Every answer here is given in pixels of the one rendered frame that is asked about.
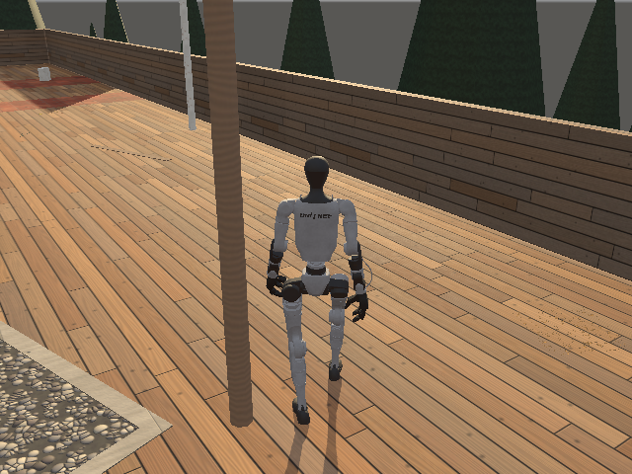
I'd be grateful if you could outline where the robot left thigh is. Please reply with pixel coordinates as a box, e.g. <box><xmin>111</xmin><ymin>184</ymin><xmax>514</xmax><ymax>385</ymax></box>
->
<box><xmin>281</xmin><ymin>276</ymin><xmax>307</xmax><ymax>358</ymax></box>

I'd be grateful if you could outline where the right robot hand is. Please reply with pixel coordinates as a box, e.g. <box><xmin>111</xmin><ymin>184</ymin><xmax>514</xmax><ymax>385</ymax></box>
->
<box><xmin>345</xmin><ymin>293</ymin><xmax>368</xmax><ymax>322</ymax></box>

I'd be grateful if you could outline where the humanoid robot torso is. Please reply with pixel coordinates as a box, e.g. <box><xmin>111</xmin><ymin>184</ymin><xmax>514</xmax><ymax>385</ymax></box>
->
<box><xmin>293</xmin><ymin>195</ymin><xmax>340</xmax><ymax>296</ymax></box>

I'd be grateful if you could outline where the left robot hand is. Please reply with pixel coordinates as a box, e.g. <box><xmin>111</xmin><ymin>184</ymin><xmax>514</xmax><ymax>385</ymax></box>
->
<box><xmin>266</xmin><ymin>275</ymin><xmax>286</xmax><ymax>297</ymax></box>

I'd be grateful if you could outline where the left robot forearm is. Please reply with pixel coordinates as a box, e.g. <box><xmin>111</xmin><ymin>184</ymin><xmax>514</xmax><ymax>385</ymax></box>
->
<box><xmin>267</xmin><ymin>238</ymin><xmax>283</xmax><ymax>278</ymax></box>

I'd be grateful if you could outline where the right robot upper arm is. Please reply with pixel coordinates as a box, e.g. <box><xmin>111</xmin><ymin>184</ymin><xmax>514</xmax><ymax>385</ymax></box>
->
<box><xmin>337</xmin><ymin>198</ymin><xmax>358</xmax><ymax>256</ymax></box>

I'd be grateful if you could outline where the right robot forearm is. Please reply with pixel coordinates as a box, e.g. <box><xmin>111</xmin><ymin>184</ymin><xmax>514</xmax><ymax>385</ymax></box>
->
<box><xmin>348</xmin><ymin>241</ymin><xmax>366</xmax><ymax>294</ymax></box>

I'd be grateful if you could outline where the left robot upper arm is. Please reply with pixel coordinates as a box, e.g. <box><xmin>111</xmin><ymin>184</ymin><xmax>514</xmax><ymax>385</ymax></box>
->
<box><xmin>273</xmin><ymin>198</ymin><xmax>296</xmax><ymax>253</ymax></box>

